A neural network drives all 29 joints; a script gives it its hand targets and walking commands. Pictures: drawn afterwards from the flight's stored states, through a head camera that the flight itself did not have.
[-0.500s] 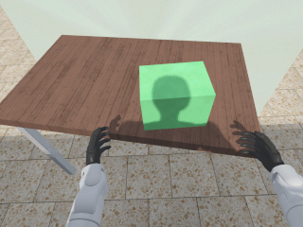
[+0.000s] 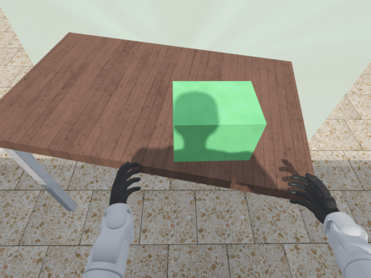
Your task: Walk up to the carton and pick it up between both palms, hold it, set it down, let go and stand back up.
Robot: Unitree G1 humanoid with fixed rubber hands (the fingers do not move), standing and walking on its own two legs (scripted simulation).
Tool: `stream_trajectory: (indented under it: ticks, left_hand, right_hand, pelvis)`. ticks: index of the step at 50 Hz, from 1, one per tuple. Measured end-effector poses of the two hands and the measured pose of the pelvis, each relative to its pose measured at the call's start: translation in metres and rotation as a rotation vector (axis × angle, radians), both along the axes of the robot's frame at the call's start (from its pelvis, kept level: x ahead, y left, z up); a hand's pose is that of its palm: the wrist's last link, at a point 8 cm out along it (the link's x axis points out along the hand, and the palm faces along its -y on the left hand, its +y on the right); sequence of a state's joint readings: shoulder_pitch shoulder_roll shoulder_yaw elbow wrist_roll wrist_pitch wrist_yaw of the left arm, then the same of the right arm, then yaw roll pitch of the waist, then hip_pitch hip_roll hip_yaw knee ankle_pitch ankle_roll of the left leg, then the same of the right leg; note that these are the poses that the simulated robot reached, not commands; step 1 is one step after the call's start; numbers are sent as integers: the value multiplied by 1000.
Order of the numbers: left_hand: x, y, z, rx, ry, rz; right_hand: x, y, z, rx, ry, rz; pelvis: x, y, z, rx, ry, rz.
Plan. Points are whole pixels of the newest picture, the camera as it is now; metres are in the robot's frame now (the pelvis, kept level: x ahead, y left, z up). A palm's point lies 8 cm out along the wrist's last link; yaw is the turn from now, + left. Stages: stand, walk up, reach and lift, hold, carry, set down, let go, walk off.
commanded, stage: set down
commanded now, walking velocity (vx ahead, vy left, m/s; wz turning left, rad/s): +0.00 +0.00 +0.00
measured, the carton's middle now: (212, 121) +0.52 +0.02 +0.00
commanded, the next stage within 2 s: let go in 0.74 s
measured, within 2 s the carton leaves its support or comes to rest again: neither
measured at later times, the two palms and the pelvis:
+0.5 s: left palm (100, 239) +0.18 +0.22 -0.04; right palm (310, 259) +0.21 -0.22 -0.05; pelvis -0.01 +0.00 +0.00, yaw +0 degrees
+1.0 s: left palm (100, 245) +0.17 +0.23 -0.07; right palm (302, 272) +0.19 -0.21 -0.08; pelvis +0.00 +0.01 +0.00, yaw +0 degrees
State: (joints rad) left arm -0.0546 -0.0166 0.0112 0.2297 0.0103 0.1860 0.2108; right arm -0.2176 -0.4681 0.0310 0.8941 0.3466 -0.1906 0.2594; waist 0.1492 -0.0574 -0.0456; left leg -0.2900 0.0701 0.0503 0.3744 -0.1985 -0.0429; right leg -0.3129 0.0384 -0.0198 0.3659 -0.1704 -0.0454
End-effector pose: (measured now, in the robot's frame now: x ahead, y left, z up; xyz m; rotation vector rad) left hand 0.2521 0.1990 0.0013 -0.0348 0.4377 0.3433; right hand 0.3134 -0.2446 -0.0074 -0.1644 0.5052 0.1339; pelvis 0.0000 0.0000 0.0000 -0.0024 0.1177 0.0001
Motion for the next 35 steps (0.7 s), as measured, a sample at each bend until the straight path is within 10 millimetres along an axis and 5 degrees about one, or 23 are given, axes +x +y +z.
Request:
stream_trajectory:
  ticks: [8,15,21,28,35]
  left_hand:
    - [-13,0,-7,22,45,-56]
    - [-54,0,-25,2,121,-49]
    - [-67,12,-31,32,141,-86]
    - [-79,31,-51,34,210,-98]
    - [-81,28,-67,12,289,-126]
  right_hand:
    - [-15,2,-7,22,-18,-67]
    - [-64,0,-32,16,69,-116]
    - [-95,11,-40,-34,104,-123]
    - [-101,37,-40,-53,128,-122]
    - [-107,36,-52,-70,192,-155]
  pelvis:
    - [9,2,1,-2,-64,2]
    - [3,1,1,-1,-115,3]
    - [-6,2,0,-2,-131,2]
    - [-10,5,0,-7,-135,3]
    - [-6,7,0,-9,-130,3]
